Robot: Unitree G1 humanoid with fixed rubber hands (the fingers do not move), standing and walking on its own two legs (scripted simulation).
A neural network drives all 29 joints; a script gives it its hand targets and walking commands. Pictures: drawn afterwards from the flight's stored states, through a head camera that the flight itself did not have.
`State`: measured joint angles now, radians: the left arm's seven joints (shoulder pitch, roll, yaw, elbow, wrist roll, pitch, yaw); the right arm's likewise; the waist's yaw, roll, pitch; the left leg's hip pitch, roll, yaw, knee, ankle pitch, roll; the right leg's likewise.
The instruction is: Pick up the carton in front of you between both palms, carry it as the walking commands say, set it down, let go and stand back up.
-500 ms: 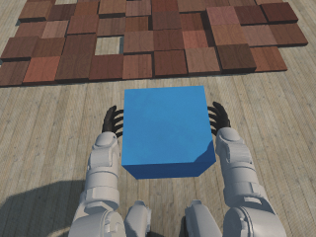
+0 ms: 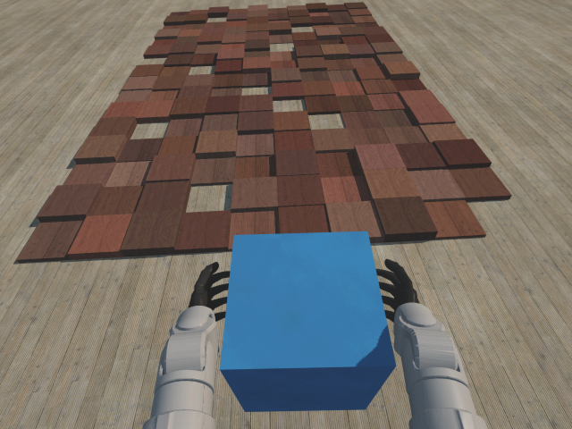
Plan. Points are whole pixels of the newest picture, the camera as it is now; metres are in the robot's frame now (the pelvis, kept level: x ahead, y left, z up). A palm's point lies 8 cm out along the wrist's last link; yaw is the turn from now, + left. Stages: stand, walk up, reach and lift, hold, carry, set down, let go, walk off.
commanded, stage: reach and lift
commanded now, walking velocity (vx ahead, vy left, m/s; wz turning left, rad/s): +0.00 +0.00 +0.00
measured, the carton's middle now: (302, 326) +0.31 +0.00 -0.06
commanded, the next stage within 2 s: hold in 1.06 s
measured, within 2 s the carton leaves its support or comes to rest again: neither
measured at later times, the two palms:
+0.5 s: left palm (199, 309) +0.29 +0.15 +0.04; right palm (411, 306) +0.29 -0.15 +0.04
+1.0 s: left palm (198, 303) +0.30 +0.15 +0.05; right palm (411, 300) +0.30 -0.15 +0.05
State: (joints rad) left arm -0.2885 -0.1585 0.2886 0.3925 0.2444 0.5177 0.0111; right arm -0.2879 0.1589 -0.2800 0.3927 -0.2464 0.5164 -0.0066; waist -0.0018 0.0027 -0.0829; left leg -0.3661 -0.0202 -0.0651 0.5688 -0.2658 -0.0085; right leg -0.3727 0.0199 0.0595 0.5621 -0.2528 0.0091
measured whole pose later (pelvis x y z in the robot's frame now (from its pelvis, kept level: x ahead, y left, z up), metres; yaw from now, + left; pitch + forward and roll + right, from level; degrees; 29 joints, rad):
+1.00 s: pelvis +0.01 +0.00 +0.01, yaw +0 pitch -6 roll +0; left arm -0.26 -0.15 0.23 0.27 0.28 0.68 -0.01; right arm -0.26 0.15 -0.22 0.27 -0.28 0.68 0.01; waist 0.00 0.00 0.03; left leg -0.07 -0.01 -0.07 0.37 -0.20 -0.01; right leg -0.08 0.01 0.06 0.37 -0.19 0.01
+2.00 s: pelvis +0.05 +0.01 +0.00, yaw +0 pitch +3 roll +0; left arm -0.22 -0.10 0.15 -0.02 0.17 0.97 0.04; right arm -0.25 0.14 -0.14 0.03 -0.17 0.96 -0.05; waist 0.00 -0.01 -0.18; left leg -0.24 0.01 0.03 0.52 -0.32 0.01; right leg -0.33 -0.03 -0.02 0.67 -0.44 0.00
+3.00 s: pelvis +0.62 +0.02 -0.02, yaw +2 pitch +4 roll +0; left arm -0.71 -0.02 0.20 -0.10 0.07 1.38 0.13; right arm -0.70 -0.02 -0.20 -0.12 -0.03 1.39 -0.12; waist 0.03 0.03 -0.02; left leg -0.27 0.06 0.06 1.10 -0.48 0.02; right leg -0.52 -0.02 -0.21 0.65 -0.21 -0.12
